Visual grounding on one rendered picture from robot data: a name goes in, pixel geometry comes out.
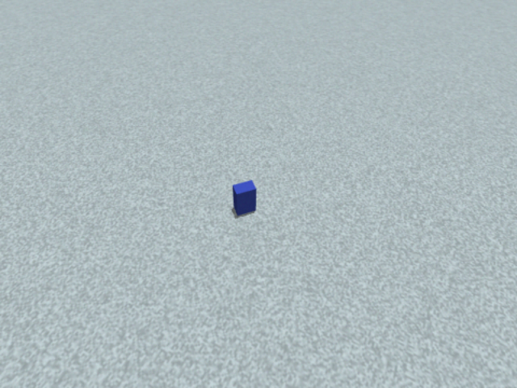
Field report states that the carton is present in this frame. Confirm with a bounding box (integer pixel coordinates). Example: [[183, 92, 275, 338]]
[[233, 180, 256, 216]]

